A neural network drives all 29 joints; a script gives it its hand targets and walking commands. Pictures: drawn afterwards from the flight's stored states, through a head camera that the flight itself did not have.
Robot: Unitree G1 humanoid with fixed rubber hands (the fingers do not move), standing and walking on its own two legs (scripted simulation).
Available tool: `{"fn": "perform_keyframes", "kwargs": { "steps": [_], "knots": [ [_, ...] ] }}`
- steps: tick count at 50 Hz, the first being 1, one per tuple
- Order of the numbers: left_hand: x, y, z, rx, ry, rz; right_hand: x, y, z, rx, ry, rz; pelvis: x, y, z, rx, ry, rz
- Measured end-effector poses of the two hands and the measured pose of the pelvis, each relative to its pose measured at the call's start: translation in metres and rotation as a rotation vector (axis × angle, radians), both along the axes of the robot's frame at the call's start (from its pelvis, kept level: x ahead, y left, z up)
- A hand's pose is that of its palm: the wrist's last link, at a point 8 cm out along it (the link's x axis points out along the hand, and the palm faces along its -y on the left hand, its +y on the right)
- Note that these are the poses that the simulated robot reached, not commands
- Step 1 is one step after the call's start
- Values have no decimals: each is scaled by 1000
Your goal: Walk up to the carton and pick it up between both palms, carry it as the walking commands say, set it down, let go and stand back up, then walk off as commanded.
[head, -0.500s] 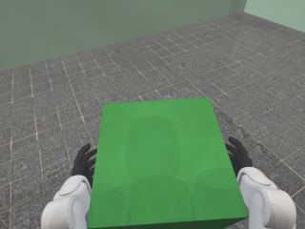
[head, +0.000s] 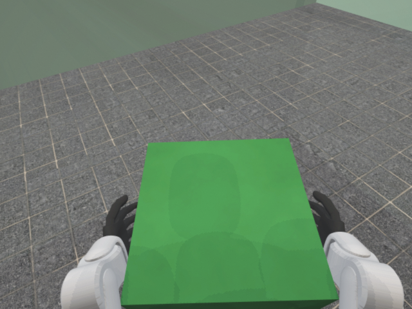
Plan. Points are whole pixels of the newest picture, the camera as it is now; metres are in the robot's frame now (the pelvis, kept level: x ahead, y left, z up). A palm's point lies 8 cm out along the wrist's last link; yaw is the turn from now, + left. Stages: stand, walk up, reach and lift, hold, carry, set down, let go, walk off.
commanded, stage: carry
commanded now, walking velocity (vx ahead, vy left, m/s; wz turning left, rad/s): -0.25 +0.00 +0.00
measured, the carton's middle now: (221, 236) +0.26 -0.01 +0.02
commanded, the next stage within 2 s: none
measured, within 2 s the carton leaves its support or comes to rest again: neither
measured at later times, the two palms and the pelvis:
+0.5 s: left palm out of the picture +0.02 +0.22 +0.08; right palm out of the picture +0.04 -0.13 +0.09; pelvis -0.19 +0.02 +0.01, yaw +3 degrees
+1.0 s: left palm out of the picture -0.08 +0.20 +0.08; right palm out of the picture -0.07 -0.15 +0.08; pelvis -0.30 +0.02 -0.01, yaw +2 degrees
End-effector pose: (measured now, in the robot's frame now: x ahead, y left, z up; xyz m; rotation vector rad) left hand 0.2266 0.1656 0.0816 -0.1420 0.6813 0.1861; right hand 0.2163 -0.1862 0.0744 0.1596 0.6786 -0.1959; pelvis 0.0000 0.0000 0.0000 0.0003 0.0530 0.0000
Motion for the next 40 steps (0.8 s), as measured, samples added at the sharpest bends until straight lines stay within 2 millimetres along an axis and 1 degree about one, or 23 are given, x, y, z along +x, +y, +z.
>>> {"fn": "perform_keyframes", "kwargs": {
  "steps": [4,8,12,15,19,22,26,30,32,36,38,40],
  "knots": [
    [-36,-5,1,24,14,-4,-34,-5,-3,40,13,-17,-30,-2,3,31,-13,-9],
    [-64,1,6,21,-18,17,-55,1,3,37,-20,3,-60,-1,3,42,-3,1],
    [-96,16,8,7,-51,48,-74,16,12,6,-52,47,-92,5,0,38,12,26],
    [-124,33,1,-9,-62,73,-93,34,13,-19,-63,77,-118,14,-6,22,17,45],
    [-168,53,-9,-23,-13,94,-127,55,10,-14,-15,86,-150,19,-1,6,4,48],
    [-194,58,-9,-48,4,108,-153,59,12,-28,4,91,-171,21,4,-26,1,55],
    [-215,52,-1,-46,-21,89,-182,53,18,-19,-20,67,-196,20,6,-40,13,55],
    [-229,39,8,-15,-55,45,-210,39,19,-9,-55,38,-221,15,3,-34,27,40],
    [-236,29,8,-7,-61,27,-224,29,15,-8,-62,25,-234,10,-1,-23,27,25],
    [-259,10,4,-12,-26,10,-255,10,8,-12,-26,9,-256,5,0,-17,-3,22],
    [-271,7,3,-4,-22,2,-268,7,7,-6,-23,3,-266,5,-1,-14,-18,23],
    [-280,7,1,-1,-25,1,-276,7,6,-3,-24,2,-273,5,-4,-16,-27,24]
  ]
}}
